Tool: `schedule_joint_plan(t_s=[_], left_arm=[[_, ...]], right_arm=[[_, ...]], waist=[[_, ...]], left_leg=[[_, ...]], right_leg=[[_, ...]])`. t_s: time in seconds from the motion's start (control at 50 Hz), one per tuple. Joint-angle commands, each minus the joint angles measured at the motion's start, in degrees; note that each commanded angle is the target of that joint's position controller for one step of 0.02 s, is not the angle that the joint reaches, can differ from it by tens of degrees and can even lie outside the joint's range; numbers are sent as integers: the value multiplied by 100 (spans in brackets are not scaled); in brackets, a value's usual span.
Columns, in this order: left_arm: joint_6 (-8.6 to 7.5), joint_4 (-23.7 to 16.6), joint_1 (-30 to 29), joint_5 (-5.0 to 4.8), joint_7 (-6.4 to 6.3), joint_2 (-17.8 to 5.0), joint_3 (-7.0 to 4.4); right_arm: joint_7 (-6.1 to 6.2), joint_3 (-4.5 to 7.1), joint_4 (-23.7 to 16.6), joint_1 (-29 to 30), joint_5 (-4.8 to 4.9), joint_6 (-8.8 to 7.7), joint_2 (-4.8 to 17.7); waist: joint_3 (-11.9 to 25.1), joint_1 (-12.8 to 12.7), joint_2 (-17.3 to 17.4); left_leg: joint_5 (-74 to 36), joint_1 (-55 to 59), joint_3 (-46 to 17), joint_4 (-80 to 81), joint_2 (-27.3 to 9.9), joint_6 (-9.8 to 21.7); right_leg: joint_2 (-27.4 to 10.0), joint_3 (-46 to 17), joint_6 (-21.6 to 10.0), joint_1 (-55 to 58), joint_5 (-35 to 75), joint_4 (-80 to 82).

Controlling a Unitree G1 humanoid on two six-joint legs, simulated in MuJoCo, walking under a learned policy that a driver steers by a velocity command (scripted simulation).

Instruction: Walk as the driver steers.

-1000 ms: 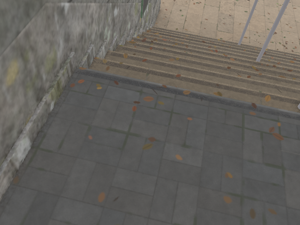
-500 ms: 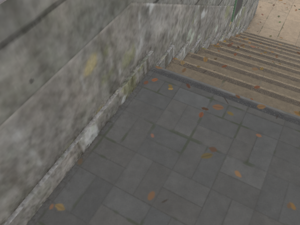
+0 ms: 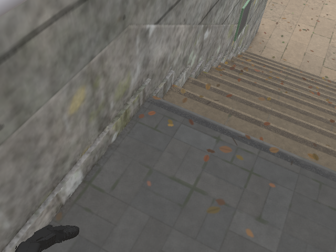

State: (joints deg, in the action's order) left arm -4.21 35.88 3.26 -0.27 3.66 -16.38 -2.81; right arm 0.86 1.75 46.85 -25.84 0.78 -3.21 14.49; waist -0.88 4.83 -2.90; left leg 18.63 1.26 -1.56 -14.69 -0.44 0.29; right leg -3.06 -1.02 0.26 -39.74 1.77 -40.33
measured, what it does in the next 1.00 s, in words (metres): walks ahead: right foot, then left foot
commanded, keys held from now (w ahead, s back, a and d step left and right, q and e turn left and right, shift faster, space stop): no key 1.00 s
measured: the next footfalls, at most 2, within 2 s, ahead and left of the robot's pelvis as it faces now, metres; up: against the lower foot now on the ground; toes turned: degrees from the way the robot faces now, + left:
right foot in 0.10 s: +0.26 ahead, -0.14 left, +0.00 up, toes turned -1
left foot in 0.50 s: +0.27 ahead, +0.09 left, +0.00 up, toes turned -1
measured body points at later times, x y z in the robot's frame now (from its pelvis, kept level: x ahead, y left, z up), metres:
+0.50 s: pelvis +0.18 -0.06 -0.01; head +0.19 -0.06 +0.44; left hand +0.33 +0.19 -0.12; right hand +0.28 -0.33 -0.12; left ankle +0.23 +0.09 -0.74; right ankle +0.22 -0.14 -0.74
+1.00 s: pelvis +0.22 -0.07 +0.00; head +0.24 -0.07 +0.45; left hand +0.36 +0.19 -0.13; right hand +0.33 -0.33 -0.13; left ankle +0.23 +0.09 -0.74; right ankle +0.22 -0.14 -0.74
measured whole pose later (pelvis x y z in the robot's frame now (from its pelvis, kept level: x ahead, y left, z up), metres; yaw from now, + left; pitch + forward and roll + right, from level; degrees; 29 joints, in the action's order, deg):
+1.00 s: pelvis +0.22 -0.07 +0.00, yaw -1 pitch -1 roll +0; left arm 2.8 50.8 5.9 0.7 -0.2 -14.9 -0.5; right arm 2.1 -0.8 51.8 -9.9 -1.6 -2.2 14.9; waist -3.0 -0.3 0.2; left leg 13.8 -11.3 -2.0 -26.4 -3.6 -3.8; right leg 5.0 2.0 -5.1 -9.9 -13.7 -24.9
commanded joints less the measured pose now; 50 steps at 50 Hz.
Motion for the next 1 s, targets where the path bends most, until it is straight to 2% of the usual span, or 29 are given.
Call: schedule_joint_plan(t_s=[0.02, 0.06, 0.08, 0.1, 0.12, 0.14, 0.16, 0.18, 0.2, 0.22, 0.24, 0.26, 0.28, 0.3, 0.34, 0.36, 0.42, 0.46, 0.48, 0.5, 0.52, 0.54, 0.56, 0.58, 0.62, 0.66, 0.7, 0.84, 1.0], left_arm=[[-127, -656, -876, -4, 91, -305, -42], [-178, -597, -610, 62, 105, -438, -100], [-200, -432, -80, 120, 80, -602, -175], [-200, -219, 648, 162, 37, -758, -252], [-203, -41, 1599, 207, -60, -1092, -292], [-176, 30, 1721, 243, -55, -1573, -328], [-89, -56, 1781, 174, -72, -1124, -300], [-48, -68, 1186, 112, -81, -924, -218], [-31, -82, 667, 52, -118, -657, -121], [-41, -73, 377, 110, -128, -533, -58], [-77, 15, 276, 175, -142, -550, -52], [-111, 93, 157, 214, -135, -476, -25], [-79, 134, -32, 277, -139, -394, -1], [-69, 161, -173, 276, -139, -300, 34], [-3, 279, -203, 248, -163, -392, 29], [53, 315, -151, 237, -183, -501, -2], [213, 365, -81, 195, -232, -679, -32], [285, 442, -96, 141, -267, -607, 18], [264, 527, -45, 98, -271, -457, 75], [267, 535, -28, 78, -267, -362, 112], [252, 613, 107, 160, -275, -251, 163], [281, 614, 397, 174, -288, -205, 148], [317, 668, 306, 216, -313, -341, 137], [354, 672, 275, 203, -337, -372, 126], [411, 734, 280, 190, -366, -411, 121], [461, 722, 187, 133, -350, -357, 135], [504, 784, 205, 112, -334, -384, 128], [623, 1006, 151, 95, -366, -418, 114], [648, 1248, 128, 97, -419, -507, 94]], right_arm=[[53, 262, -131, 56, 10, -77, 1107], [68, 270, -53, 96, -31, -31, 1141], [71, 279, -59, 170, -32, -14, 1197], [87, 276, -101, 191, -48, -9, 1249], [91, 159, -209, -22, -185, -35, 884], [-37, -111, -106, -1244, -206, -83, 84], [-84, 75, 222, -1223, -82, -110, 833], [-63, 170, 60, -356, 75, -40, 1088], [47, 144, -110, 261, -26, 19, 1108], [139, 143, -163, 463, -102, 95, 1047], [171, 130, -148, 322, -166, 163, 929], [196, 121, -70, 169, -164, 225, 801], [238, 73, 0, -44, -203, 281, 586], [262, 50, 21, -82, -218, 308, 482], [281, -16, -109, 295, -226, 320, 369], [273, -37, -144, 451, -220, 332, 364], [244, -2, -228, 839, -163, 365, 606], [238, 13, -238, 966, -218, 321, 643], [268, 12, -249, 1028, -249, 302, 626], [292, 28, -311, 1116, -344, 246, 735], [290, 41, -347, 1093, -386, 194, 884], [284, 138, -292, 1360, -320, 169, 1200], [238, 74, -309, 1442, -297, 129, 892], [200, -5, -289, 1483, -310, 81, 643], [98, -24, -283, 1501, -289, 16, 602], [78, -46, -181, 1339, -275, -37, 613], [82, -42, -135, 1348, -261, -41, 701], [114, -81, 48, 1452, -243, 14, 750], [160, -100, 329, 1528, -231, 53, 746]], waist=[[-563, -88, 1014], [-344, -296, 1111], [35, -584, 1089], [511, -977, 883], [1470, -1255, 354], [2875, -640, -1599], [3176, -973, -1105], [2102, -899, -694], [1367, -773, -13], [973, -573, 121], [848, -336, 72], [800, -213, -14], [820, -76, -127], [767, -17, -191], [726, -153, -215], [734, -241, -231], [455, -421, -210], [266, -370, -91], [140, -313, 2], [77, -292, 77], [176, -341, 192], [42, -738, 879], [99, -612, 980], [193, -616, 1024], [271, -550, 907], [366, -507, 668], [463, -505, 591], [425, -499, 301], [282, -500, 240]], left_leg=[[-1461, -636, -548, 413, -1225, 814], [-2926, -366, -475, -225, -1222, 635], [-3912, -320, -370, -874, -1102, 519], [-4446, -611, -163, -1847, -833, 365], [-2762, -1901, -61, -3502, -559, 130], [1946, -3623, -206, -5914, 370, -195], [1736, -3799, -924, -6695, 354, -236], [1305, -4203, -627, -6906, 31, -259], [782, -4093, -351, -6507, -262, -267], [502, -3716, -341, -6169, -428, -291], [350, -3166, -336, -5860, -563, -268], [269, -2729, -308, -5584, -573, -261], [201, -2398, -246, -5110, -581, -310], [175, -2173, -179, -4515, -549, -375], [44, -1974, -136, -3511, -533, -459], [-54, -1916, -151, -3167, -543, -471], [-389, -1806, -181, -2451, -485, -422], [-656, -1509, -110, -1829, -405, -317], [-660, -1280, -94, -1435, -378, -253], [-863, -1115, -216, -1126, -496, -187], [-1171, -912, -485, -948, -784, -80], [-723, -1519, -633, -970, -760, 72], [-485, -1817, -583, -797, -674, 94], [-505, -1850, -506, -773, -639, 6], [-1184, -1652, -338, -940, -511, -155], [-1692, -1446, -346, -1038, -488, -185], [-1943, -1331, -301, -1114, -472, -177], [-1759, -1278, -211, -1078, -423, -234], [-1312, -1287, -144, -928, -417, -310]], right_leg=[[237, 152, -161, 533, 239, 682], [398, 214, -367, 1005, -70, 872], [581, 341, -508, 1717, -53, 965], [688, 484, -650, 2787, 402, 1162], [-412, -630, -990, 4903, 2218, 587], [-2124, -3217, -2213, 6847, 2679, 903], [-1957, -4018, -2202, 6416, 1366, 1749], [-1699, -2960, -1883, 5601, 912, 1799], [-1409, -2202, -1636, 4462, 1025, 1926], [-1234, -1812, -1583, 3529, 1395, 2078], [-1113, -1573, -1546, 2864, 1519, 2325], [-980, -1252, -1524, 2451, 1627, 2451], [-805, -837, -1519, 2150, 1864, 2464], [-688, -567, -1520, 1950, 2061, 2467], [-657, -466, -1536, 1933, 1605, 2503], [-700, -570, -1553, 1991, 870, 2582], [-806, -1020, -1516, 1944, -1636, 2917], [-718, -1088, -1335, 1891, -2495, 2893], [-610, -1040, -1140, 1814, -2855, 2782], [-405, -938, -855, 1766, -2939, 2607], [-161, -803, -596, 1796, -2818, 2335], [309, -286, -384, 2051, -2423, 2169], [364, -122, -297, 2537, -1988, 1901], [348, -108, -314, 2753, -1632, 1799], [279, -159, -445, 2864, -874, 1672], [239, -223, -505, 2974, -260, 1616], [207, -255, -510, 3113, 116, 1591], [145, -345, -529, 3324, 501, 1713], [40, -490, -515, 3338, 329, 2011]])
